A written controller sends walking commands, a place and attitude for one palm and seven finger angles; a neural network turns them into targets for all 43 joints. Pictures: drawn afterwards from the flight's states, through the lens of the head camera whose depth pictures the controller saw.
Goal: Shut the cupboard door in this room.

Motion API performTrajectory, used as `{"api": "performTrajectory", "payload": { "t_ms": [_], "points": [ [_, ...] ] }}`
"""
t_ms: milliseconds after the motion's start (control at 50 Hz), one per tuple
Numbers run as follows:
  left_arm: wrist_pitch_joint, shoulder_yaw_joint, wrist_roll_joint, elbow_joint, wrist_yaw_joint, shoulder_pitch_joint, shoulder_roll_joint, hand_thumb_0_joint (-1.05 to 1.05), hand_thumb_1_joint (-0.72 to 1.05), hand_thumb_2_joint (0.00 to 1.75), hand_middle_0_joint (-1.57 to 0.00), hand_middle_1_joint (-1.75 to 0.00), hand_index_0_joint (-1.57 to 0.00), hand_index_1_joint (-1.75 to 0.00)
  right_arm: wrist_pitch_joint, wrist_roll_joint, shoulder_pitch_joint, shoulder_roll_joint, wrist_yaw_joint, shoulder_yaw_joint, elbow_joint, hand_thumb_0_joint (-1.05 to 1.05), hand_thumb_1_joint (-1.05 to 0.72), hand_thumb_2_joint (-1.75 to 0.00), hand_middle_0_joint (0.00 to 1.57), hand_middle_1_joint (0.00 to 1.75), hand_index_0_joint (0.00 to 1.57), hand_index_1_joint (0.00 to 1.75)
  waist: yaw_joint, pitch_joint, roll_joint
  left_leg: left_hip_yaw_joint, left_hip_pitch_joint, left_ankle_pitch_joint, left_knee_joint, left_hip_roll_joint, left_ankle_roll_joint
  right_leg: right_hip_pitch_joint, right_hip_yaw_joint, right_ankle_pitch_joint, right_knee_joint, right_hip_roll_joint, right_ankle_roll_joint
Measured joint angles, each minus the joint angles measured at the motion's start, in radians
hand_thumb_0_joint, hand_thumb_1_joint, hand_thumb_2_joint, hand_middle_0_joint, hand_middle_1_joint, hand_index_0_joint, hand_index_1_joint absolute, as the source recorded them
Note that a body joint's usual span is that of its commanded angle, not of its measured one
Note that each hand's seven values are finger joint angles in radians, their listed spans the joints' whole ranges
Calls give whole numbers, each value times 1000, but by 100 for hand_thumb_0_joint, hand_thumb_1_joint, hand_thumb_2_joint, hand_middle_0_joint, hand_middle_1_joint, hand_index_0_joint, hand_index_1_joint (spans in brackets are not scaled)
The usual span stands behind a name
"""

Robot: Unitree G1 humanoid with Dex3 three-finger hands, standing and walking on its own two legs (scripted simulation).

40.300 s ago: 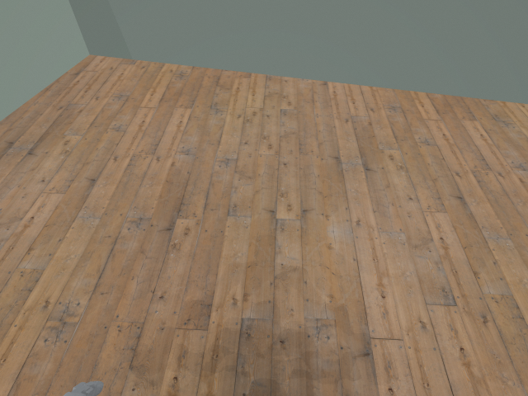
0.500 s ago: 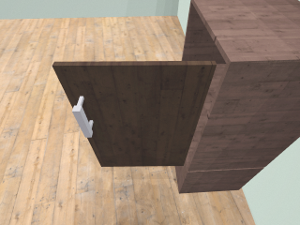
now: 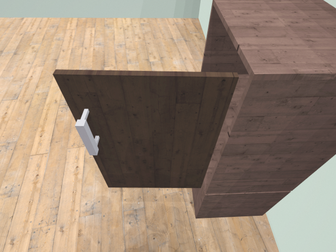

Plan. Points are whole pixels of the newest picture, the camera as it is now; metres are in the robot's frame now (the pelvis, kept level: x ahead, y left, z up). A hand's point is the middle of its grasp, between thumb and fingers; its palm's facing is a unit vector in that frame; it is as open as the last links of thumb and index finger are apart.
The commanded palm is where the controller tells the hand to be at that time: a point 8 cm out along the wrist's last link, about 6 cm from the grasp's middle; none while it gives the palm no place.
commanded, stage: look again from close up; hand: left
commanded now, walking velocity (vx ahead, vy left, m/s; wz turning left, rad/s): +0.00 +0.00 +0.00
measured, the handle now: (89, 132) +0.39 +0.25 +0.04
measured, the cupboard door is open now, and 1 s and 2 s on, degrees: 87 87 87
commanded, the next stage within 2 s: shuffle to correct the standing spot in 0.44 s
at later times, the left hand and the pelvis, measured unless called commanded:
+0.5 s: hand out of the picture -0.01 +0.16 -0.18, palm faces +0.03 -0.98 -0.19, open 7.4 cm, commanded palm none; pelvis +0.01 +0.00 +0.00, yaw +0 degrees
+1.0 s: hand out of the picture +0.01 +0.21 -0.18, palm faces +0.05 -0.97 -0.25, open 7.4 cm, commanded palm none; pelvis -0.03 +0.02 -0.01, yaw +1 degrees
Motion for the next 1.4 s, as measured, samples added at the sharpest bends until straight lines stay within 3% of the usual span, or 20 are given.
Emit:
{"api": "performTrajectory", "payload": {
  "t_ms": [620, 720, 800, 920, 1080, 1200, 1400],
  "points": [
    [2, 7, 0, -7, 1, -3, -8, 0, 91, 90, -20, -30, -20, -30, 3, 1, 12, 10, -5, -2, 3, 0, -93, -90, 20, 30, 20, 30, 0, 2, -4, -3, 8, 3, -17, 2, -8, 5, -3, -2, -10, 3, -7],
    [16, 24, 1, -45, 6, -19, -6, 0, 91, 90, -20, -30, -20, -30, 22, 0, -4, 3, -5, -18, -37, 0, -92, -90, 20, 30, 20, 30, 4, 21, 1, -5, -34, -8, 35, -3, -6, -43, -6, -26, 61, -6, -7],
    [0, 28, 10, -97, 23, -8, -6, 0, 91, 90, -20, -30, -20, -30, 30, 4, -14, -22, 7, -36, -123, 0, -92, -90, 20, 30, 20, 30, -11, 25, 37, -34, -117, -44, 148, 13, 3, -88, -18, -36, 115, 9, -4],
    [14, 23, 10, -118, 15, -14, 13, 0, 91, 90, -20, -30, -20, -30, 17, -6, -8, -27, 13, -28, -160, 0, -92, -90, 19, 30, 20, 30, -16, -6, 45, -35, -105, -53, 184, -4, 19, -73, -17, -57, 158, -10, 14],
    [24, 22, 17, -128, -6, 4, 31, 0, 91, 90, -20, -30, -20, -30, 27, -20, 21, -25, 23, -20, -160, 0, -93, -90, 20, 30, 20, 30, -18, -47, 34, -34, -119, -26, 149, -19, 30, -102, 11, -78, 159, -2, -13],
    [15, 17, 12, -99, -11, 36, 27, 0, 91, 90, -20, -30, -20, -30, 29, -14, 48, -22, 21, -14, -124, 0, -92, -90, 20, 30, 20, 30, -8, -34, 30, -36, -118, -15, 123, -18, 18, -101, 20, -34, 127, 5, 1],
    [5, -1, 0, -19, -6, 49, -9, 0, 91, 90, -20, -30, -20, -30, 5, -1, 42, 2, 7, 0, -45, 0, -91, -90, 19, 30, 20, 30, -7, 1, 13, -36, -76, -23, 86, -5, 0, -54, 22, -33, 76, 19, -8]
  ]
}}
